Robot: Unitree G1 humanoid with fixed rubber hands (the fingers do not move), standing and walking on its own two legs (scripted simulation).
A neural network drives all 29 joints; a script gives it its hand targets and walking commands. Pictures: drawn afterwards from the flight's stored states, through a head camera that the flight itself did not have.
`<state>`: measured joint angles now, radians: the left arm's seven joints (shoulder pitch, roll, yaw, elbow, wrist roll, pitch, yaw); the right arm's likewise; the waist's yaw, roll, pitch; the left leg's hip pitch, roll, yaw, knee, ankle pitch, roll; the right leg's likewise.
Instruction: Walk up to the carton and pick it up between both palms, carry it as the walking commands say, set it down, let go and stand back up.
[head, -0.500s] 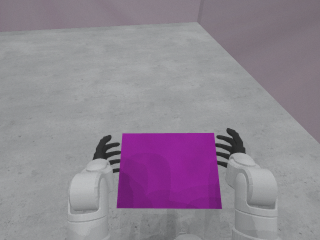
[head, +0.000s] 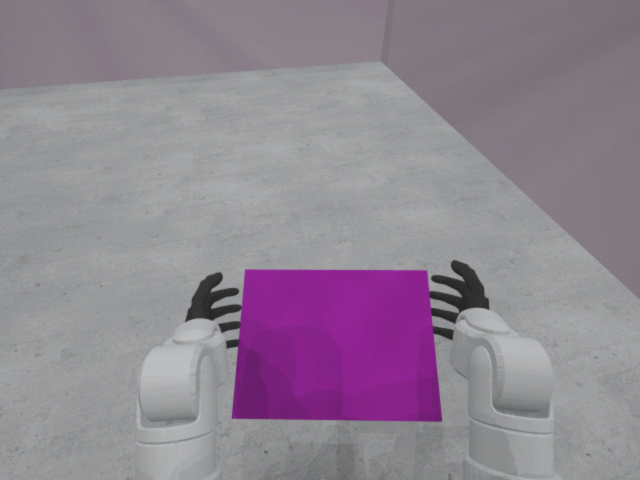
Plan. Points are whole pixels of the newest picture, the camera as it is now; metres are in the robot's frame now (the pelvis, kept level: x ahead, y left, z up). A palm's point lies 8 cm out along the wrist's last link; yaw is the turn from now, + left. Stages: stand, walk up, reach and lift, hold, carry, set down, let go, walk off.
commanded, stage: carry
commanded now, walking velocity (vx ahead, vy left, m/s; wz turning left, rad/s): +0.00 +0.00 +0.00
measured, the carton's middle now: (334, 348) +0.30 -0.01 +0.01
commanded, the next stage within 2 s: none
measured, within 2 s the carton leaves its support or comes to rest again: neither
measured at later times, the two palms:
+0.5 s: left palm (202, 326) +0.28 +0.15 +0.09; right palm (457, 316) +0.28 -0.15 +0.10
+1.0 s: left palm (210, 319) +0.31 +0.16 +0.05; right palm (439, 310) +0.32 -0.15 +0.06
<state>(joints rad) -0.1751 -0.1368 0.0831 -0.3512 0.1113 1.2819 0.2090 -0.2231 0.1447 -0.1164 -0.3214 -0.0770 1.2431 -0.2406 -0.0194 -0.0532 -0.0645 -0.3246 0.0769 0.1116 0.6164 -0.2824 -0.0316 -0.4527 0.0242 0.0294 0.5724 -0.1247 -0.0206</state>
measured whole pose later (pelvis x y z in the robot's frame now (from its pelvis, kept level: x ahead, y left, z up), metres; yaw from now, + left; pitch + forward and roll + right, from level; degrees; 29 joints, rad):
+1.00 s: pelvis +0.03 +0.01 +0.00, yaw +0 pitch +2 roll +0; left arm -0.18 -0.14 0.09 -0.05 0.14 0.96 0.20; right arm -0.22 0.14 -0.16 -0.04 -0.08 0.92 -0.24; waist -0.01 -0.01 -0.06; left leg -0.33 0.08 0.11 0.62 -0.33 -0.03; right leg -0.45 0.02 0.03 0.56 -0.15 -0.01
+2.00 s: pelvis +0.03 +0.01 +0.00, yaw +0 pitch +2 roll +0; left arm -0.18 -0.14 0.09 0.00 0.14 0.91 0.19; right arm -0.22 0.14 -0.18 0.01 -0.08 0.86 -0.21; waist -0.01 -0.01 -0.06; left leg -0.33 0.08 0.11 0.62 -0.32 -0.03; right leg -0.45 0.02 0.03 0.56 -0.15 -0.01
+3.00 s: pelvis +0.04 +0.00 +0.00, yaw +0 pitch +2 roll +1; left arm -0.16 -0.13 0.09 -0.06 0.13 0.96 0.17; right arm -0.20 0.14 -0.17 -0.05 -0.12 0.92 -0.15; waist -0.01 -0.01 -0.08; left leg -0.33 0.08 0.09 0.63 -0.33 -0.04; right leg -0.47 0.03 0.01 0.59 -0.17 -0.03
